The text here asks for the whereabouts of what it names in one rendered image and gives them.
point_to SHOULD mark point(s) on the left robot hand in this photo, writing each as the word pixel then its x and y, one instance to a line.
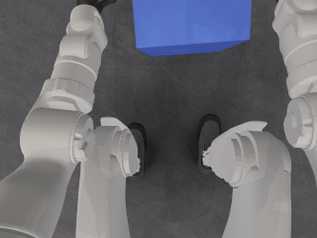
pixel 98 5

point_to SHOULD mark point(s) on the robot left thigh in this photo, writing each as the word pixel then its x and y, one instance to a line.
pixel 101 204

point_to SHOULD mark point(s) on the robot left forearm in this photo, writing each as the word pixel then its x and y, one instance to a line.
pixel 77 64

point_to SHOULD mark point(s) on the right robot shin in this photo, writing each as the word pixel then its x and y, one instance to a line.
pixel 212 159

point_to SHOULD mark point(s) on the left robot upper arm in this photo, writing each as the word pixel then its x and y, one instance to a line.
pixel 53 142

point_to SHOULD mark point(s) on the carton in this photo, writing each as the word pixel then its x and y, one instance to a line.
pixel 187 27

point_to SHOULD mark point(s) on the right robot upper arm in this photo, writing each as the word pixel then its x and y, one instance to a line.
pixel 300 126

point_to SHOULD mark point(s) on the robot right forearm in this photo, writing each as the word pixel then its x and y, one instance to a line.
pixel 295 22

